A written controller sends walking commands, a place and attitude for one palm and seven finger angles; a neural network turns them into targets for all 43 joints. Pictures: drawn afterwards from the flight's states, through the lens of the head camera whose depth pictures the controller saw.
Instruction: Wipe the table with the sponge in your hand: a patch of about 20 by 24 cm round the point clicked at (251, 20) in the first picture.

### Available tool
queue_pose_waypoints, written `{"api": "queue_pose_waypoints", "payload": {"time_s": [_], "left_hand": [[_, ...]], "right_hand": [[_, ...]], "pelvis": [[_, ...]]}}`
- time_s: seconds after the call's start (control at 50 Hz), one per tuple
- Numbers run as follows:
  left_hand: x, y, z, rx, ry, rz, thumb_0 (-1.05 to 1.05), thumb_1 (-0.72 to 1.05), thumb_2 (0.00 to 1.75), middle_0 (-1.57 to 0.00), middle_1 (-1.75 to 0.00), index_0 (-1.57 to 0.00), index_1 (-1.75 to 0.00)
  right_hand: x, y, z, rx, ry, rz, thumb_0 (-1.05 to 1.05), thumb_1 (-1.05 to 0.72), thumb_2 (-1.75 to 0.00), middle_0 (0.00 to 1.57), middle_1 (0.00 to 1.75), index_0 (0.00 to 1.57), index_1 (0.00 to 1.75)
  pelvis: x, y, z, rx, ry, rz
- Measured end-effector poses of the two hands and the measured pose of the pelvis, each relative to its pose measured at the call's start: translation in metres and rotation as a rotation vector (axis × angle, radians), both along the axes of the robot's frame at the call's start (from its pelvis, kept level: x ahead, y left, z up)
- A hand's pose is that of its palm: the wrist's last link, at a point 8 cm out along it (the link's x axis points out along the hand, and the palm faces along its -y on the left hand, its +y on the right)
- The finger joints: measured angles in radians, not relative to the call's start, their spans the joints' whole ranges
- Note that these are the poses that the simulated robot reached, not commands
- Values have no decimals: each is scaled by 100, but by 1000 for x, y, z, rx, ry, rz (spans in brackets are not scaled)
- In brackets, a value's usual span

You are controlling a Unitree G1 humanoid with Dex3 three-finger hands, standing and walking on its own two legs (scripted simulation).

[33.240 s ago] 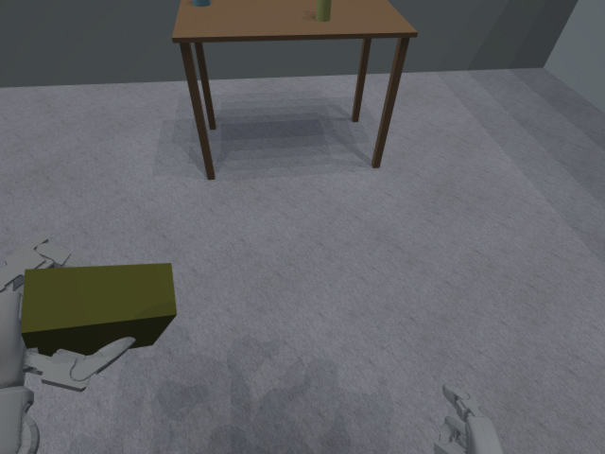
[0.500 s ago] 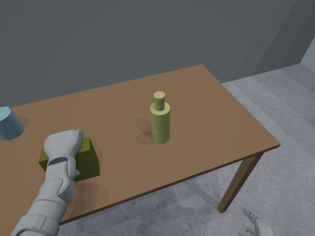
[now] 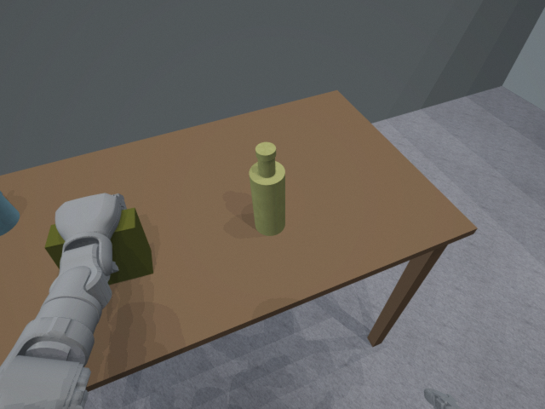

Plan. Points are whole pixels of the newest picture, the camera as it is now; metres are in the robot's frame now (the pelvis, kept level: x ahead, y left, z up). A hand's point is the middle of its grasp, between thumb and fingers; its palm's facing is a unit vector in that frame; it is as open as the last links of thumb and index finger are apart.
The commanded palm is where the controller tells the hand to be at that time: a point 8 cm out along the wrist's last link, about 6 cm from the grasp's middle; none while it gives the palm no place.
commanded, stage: wipe forward along the middle lane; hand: left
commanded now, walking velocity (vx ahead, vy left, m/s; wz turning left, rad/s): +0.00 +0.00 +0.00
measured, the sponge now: (108, 257) +0.35 +0.31 -0.01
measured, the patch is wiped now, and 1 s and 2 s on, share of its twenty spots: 1.00 1.00 1.00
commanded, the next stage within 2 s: slide back across to the first lane in 0.40 s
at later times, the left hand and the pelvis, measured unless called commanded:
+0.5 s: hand (101, 213) +0.41 +0.34 +0.03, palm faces -0.12 +0.02 -0.99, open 9.7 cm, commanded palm +0.39 +0.33 +0.07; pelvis +0.01 +0.02 +0.00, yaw -1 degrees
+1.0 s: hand (83, 216) +0.40 +0.36 +0.04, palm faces -0.06 -0.01 -1.00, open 9.8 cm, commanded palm +0.36 +0.38 +0.08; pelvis +0.02 +0.03 +0.00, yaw -1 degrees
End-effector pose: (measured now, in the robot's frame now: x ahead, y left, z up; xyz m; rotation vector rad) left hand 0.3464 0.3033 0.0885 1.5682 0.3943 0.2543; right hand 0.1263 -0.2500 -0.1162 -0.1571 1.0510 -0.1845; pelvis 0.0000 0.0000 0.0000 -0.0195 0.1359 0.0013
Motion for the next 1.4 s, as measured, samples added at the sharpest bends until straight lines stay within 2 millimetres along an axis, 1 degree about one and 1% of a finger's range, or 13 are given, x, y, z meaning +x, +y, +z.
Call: {"api": "queue_pose_waypoints", "payload": {"time_s": [0.3, 0.5, 0.6, 0.7, 0.8, 0.92, 1.06, 1.16, 1.28, 1.4], "left_hand": [[35, 18, -1, 11, 21, 3, 2, -58, 116, -80, -136, -83, -134], [54, 26, -1, 17, 26, 4, 3, -58, 116, -80, -136, -84, -134], [57, 28, -2, 17, 19, 1, 2, -58, 117, -80, -136, -83, -135], [52, 31, -2, 0, -16, 1, 2, -57, 116, -79, -137, -82, -136], [48, 32, -1, -6, -38, 4, 1, -56, 115, -78, -137, -81, -136], [45, 39, 1, -5, -43, 22, 1, -55, 114, -77, -138, -80, -137], [35, 63, 4, -10, -18, 69, 0, -53, 113, -76, -138, -78, -139], [27, 80, 5, 0, 6, 80, 0, -52, 113, -75, -139, -77, -141], [19, 93, 3, -4, 15, 70, 0, -51, 112, -74, -139, -77, -141], [12, 93, 0, 5, -5, 54, -1, -51, 112, -74, -139, -76, -142]], "right_hand": [[-22, -2, -4, -25, 87, -33, 1, -90, -90, 20, 30, 20, 30], [-38, 4, -7, -24, 137, -56, 1, -90, -90, 20, 30, 20, 30], [-45, 8, -8, -15, 154, -71, 1, -90, -90, 20, 30, 20, 30], [-46, 12, -7, -1, 154, -87, 1, -90, -90, 20, 30, 20, 30], [-38, 15, -3, 6, 136, -82, 1, -90, -90, 20, 30, 20, 30], [-17, 16, 5, 3, 89, -65, 1, -90, -90, 20, 30, 20, 30], [12, 14, 15, -16, 38, -33, 1, -90, -90, 20, 30, 20, 30], [28, 13, 19, -35, 22, -9, 1, -90, -90, 20, 30, 20, 30], [38, 14, 19, -47, 27, 5, 1, -90, -90, 20, 30, 20, 30], [42, 20, 17, -35, 31, 1, 1, -90, -90, 20, 30, 20, 30]], "pelvis": [[5, 10, -3, -12, 51, -2], [6, 17, -5, -18, 78, -6], [7, 20, -5, -19, 84, -13], [10, 23, -3, -18, 71, -20], [13, 25, -1, -16, 53, -22], [18, 26, 1, -15, 41, -24], [26, 26, 3, -16, 32, -19], [32, 26, 4, -20, 32, -9], [38, 28, 4, -24, 37, -5], [42, 32, 4, -27, 42, -9]]}}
